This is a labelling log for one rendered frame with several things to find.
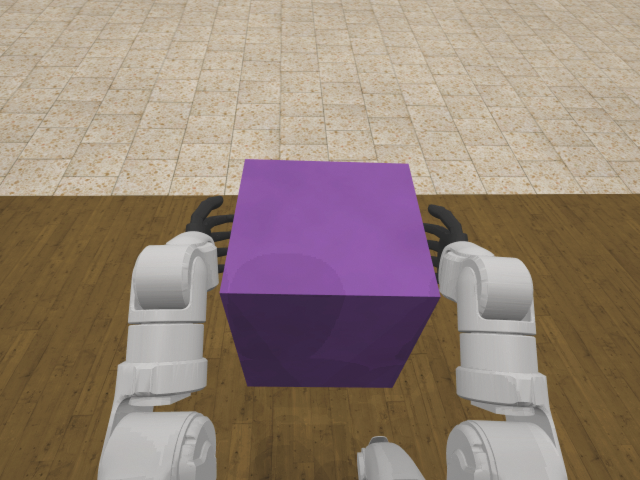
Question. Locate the right robot thigh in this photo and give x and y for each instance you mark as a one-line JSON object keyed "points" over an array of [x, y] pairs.
{"points": [[386, 461]]}

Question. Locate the right robot upper arm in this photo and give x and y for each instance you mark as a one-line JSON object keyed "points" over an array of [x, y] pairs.
{"points": [[501, 450]]}

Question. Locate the left robot hand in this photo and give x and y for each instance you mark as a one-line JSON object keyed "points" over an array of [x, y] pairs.
{"points": [[200, 223]]}

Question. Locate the right robot forearm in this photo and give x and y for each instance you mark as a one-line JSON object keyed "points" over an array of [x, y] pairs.
{"points": [[495, 307]]}

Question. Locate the carton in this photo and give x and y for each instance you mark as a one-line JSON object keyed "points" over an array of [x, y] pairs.
{"points": [[328, 279]]}

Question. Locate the left robot upper arm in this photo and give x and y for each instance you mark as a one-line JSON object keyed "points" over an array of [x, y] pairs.
{"points": [[161, 446]]}

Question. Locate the left robot forearm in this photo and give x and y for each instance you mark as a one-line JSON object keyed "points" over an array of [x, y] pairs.
{"points": [[164, 358]]}

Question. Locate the right robot hand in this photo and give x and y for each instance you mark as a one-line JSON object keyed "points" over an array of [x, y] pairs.
{"points": [[452, 234]]}

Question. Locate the robot right shin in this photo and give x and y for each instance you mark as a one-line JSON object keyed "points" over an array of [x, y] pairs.
{"points": [[377, 439]]}

